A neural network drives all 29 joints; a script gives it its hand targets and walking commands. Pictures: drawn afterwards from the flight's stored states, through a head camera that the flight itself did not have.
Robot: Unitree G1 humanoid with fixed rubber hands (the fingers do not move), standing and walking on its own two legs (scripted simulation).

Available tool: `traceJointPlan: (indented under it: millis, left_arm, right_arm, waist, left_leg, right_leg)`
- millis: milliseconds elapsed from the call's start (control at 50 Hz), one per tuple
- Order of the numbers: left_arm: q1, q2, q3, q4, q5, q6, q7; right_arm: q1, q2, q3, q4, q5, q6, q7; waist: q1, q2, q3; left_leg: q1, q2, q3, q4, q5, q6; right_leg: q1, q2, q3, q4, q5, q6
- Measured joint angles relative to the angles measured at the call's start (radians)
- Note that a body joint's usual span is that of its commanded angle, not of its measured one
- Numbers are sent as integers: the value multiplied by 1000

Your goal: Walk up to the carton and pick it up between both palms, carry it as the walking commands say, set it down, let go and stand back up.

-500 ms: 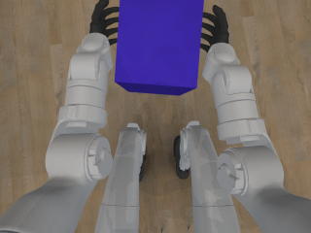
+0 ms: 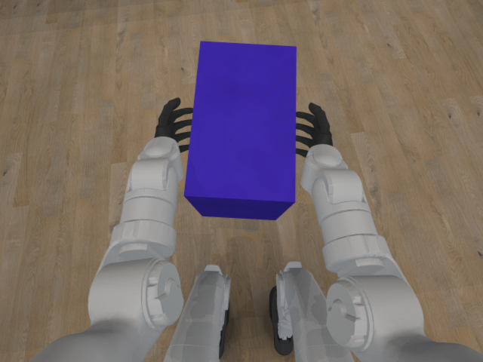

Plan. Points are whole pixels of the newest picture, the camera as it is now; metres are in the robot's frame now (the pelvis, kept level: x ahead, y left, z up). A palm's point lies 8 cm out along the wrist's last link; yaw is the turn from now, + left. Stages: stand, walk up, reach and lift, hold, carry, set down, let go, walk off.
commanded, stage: reach and lift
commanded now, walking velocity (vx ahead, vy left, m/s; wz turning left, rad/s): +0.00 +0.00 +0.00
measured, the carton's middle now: (243, 142) +0.49 +0.02 -0.06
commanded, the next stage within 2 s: none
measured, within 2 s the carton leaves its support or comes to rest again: neither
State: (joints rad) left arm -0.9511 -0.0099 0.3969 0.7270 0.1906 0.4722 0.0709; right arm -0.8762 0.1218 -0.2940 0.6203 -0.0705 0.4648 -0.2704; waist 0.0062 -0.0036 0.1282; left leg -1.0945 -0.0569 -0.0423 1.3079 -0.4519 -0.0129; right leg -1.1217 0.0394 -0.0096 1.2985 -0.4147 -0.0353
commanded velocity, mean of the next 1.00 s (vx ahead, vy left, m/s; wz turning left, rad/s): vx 0.00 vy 0.00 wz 0.00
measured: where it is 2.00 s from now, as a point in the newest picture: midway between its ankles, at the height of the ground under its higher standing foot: (249, 334)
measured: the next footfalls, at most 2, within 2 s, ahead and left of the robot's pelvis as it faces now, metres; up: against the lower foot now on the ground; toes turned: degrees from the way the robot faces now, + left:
none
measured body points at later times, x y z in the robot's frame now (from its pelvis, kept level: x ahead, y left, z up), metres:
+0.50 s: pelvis +0.07 +0.00 +0.08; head +0.13 -0.01 +0.53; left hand +0.44 +0.13 +0.07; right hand +0.43 -0.12 +0.07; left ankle +0.10 +0.12 -0.61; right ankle +0.11 -0.09 -0.61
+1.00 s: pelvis +0.06 +0.00 +0.10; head +0.03 -0.01 +0.55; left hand +0.41 +0.13 +0.14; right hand +0.40 -0.12 +0.13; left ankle +0.10 +0.12 -0.61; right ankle +0.11 -0.09 -0.61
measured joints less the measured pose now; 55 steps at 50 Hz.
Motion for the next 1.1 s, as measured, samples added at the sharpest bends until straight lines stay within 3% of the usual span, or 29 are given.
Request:
traceJointPlan:
  millis: [140, 240, 500, 1100]
  left_arm:
    - [109, -63, 61, 13, 94, -18, -19]
    - [190, -101, 62, 13, 132, -19, -20]
    - [349, -126, -49, 0, 51, -93, 13]
    - [349, -126, -50, -4, 90, 103, 6]
  right_arm:
    - [103, 58, -67, 44, -115, -24, 51]
    - [202, 78, -74, 44, -137, -30, 71]
    - [376, 102, -54, -54, -137, -49, 91]
    - [392, 106, -54, -55, -137, 135, 82]
  waist:
    - [0, 0, -185]
    - [0, 0, -206]
    - [0, 0, -218]
    - [0, 0, -201]
  left_leg:
    - [79, 0, -9, -122, 8, 0]
    - [191, 0, -16, -231, 26, 2]
    - [368, 0, -26, -402, 66, 3]
    - [679, 0, -32, -517, 108, 6]
  right_leg:
    - [83, -2, 0, -122, 4, 0]
    - [196, -4, 0, -228, 17, 0]
    - [369, -8, 0, -383, 45, -2]
    - [683, -12, 0, -498, 84, -1]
